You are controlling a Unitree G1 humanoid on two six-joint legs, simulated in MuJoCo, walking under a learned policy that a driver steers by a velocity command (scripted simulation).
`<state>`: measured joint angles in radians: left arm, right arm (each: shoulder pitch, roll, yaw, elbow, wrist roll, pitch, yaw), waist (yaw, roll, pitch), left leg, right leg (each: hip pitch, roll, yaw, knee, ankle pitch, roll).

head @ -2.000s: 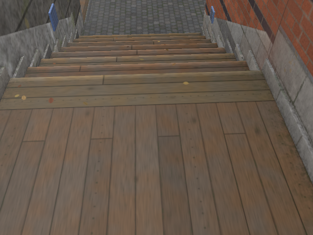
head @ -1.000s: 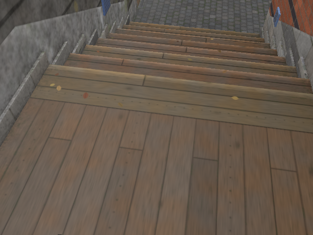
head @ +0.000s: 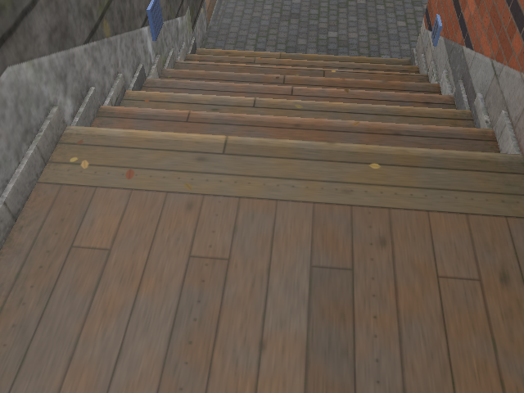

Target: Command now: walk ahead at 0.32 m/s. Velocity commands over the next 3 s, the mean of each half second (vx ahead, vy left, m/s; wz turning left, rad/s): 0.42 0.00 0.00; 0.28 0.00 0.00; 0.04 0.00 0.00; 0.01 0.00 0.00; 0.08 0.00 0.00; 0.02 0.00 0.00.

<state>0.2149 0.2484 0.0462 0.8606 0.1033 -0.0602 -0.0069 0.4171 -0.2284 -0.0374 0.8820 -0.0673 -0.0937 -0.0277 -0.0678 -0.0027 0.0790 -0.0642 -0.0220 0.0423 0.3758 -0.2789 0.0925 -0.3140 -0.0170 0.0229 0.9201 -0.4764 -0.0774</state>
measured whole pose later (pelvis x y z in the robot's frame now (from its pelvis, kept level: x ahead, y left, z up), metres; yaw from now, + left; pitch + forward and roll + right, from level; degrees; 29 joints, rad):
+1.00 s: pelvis +0.42 -0.10 -0.18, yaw +1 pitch +2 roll +1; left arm 0.09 0.18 0.04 0.83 0.02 -0.03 0.02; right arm 0.25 -0.24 -0.03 0.99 0.01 -0.01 -0.03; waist -0.04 0.02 -0.01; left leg -0.31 -0.01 -0.01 0.70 -0.47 -0.01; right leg -0.47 0.00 0.01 0.54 -0.11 -0.02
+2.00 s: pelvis +0.47 -0.11 -0.17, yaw +0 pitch -1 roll +1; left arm 0.11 0.19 0.05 1.03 -0.01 0.02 0.04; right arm 0.31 -0.16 -0.02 1.13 0.00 -0.01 -0.05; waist -0.01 -0.01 0.05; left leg -0.13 0.02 0.00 0.51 -0.36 -0.03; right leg -0.33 0.02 0.01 0.54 -0.19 -0.03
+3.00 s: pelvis +0.48 -0.11 -0.17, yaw +0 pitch -1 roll +0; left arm 0.10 0.19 0.04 1.07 -0.01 0.02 0.03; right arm 0.38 -0.15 -0.02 1.12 0.00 -0.01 -0.06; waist 0.00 0.00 0.05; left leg -0.11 0.03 -0.01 0.52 -0.39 -0.03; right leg -0.32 0.03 -0.01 0.57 -0.23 -0.04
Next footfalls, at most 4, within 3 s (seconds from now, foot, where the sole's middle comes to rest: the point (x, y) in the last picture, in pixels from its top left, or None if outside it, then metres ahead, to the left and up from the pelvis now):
0.14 right None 0.04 -0.15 -0.78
0.50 left None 0.45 0.03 -0.94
0.86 right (335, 380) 0.57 -0.21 -0.94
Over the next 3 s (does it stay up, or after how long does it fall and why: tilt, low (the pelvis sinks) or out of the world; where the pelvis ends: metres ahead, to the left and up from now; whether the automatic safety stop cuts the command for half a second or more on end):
stays up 0.48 -0.11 -0.17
